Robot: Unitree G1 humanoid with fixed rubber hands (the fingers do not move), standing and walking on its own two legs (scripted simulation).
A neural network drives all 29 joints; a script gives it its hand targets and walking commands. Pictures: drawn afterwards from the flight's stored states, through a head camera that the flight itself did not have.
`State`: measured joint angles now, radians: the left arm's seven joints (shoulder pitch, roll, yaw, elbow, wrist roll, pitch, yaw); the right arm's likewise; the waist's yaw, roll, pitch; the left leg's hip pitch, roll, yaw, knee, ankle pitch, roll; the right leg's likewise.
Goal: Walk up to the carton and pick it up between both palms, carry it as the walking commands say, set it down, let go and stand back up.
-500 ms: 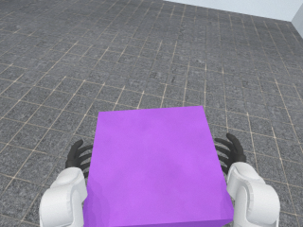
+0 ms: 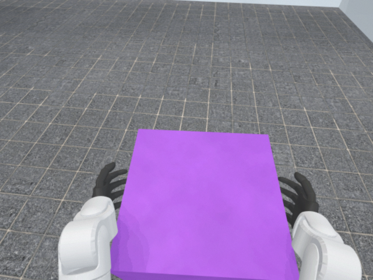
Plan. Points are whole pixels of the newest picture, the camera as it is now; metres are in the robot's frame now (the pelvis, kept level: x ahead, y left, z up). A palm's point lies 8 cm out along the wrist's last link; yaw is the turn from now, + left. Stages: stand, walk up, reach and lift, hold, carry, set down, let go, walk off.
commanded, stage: carry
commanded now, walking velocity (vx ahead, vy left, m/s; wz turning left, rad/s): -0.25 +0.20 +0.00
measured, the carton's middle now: (199, 211) +0.27 -0.02 -0.01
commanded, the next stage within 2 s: none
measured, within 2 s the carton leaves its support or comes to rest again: neither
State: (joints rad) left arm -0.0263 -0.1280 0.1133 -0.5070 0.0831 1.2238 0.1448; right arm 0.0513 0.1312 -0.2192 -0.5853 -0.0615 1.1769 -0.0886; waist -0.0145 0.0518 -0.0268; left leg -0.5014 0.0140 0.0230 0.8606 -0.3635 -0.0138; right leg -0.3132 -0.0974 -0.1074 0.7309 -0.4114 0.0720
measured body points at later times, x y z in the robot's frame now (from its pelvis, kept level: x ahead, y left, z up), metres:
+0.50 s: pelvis -0.30 +0.11 +0.01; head -0.34 +0.11 +0.46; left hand -0.06 +0.30 +0.11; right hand -0.04 -0.06 +0.12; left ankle -0.31 +0.26 -0.60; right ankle -0.23 -0.01 -0.71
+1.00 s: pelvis -0.56 +0.23 +0.01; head -0.54 +0.21 +0.45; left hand -0.31 +0.42 +0.10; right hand -0.29 +0.06 +0.07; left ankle -0.51 +0.32 -0.68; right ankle -0.55 +0.13 -0.71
